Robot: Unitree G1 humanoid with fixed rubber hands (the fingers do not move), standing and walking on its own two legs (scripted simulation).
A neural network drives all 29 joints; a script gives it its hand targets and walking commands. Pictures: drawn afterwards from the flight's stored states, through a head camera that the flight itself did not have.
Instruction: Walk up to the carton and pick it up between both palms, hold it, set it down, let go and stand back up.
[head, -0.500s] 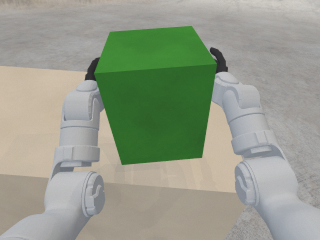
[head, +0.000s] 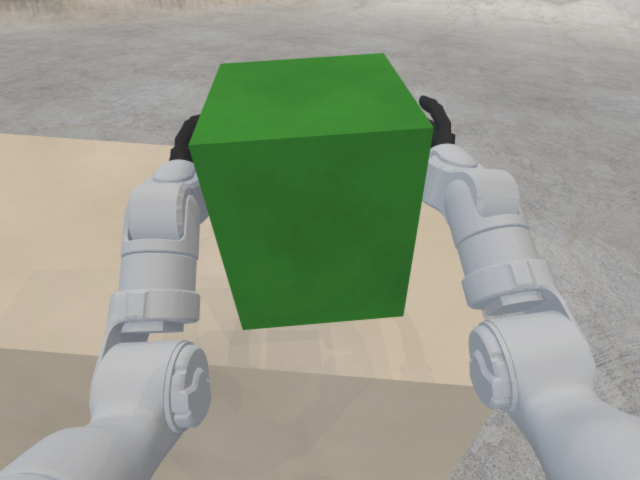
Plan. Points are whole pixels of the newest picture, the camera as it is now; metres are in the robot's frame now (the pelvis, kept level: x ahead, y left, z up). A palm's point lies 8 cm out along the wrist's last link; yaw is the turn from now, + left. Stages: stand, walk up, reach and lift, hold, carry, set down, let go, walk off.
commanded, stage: hold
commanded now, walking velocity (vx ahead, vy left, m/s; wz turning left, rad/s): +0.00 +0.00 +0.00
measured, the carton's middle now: (313, 191) +0.38 +0.00 +0.22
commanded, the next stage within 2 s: none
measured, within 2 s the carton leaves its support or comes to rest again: neither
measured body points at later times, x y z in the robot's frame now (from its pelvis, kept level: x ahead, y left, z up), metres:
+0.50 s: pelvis +0.00 +0.00 +0.00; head -0.07 +0.01 +0.44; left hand +0.39 +0.15 +0.24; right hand +0.39 -0.14 +0.27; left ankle +0.02 +0.13 -0.75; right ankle +0.03 -0.12 -0.75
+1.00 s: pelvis +0.00 +0.00 +0.00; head -0.07 +0.01 +0.44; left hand +0.39 +0.15 +0.24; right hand +0.39 -0.14 +0.27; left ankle +0.02 +0.13 -0.75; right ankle +0.03 -0.12 -0.75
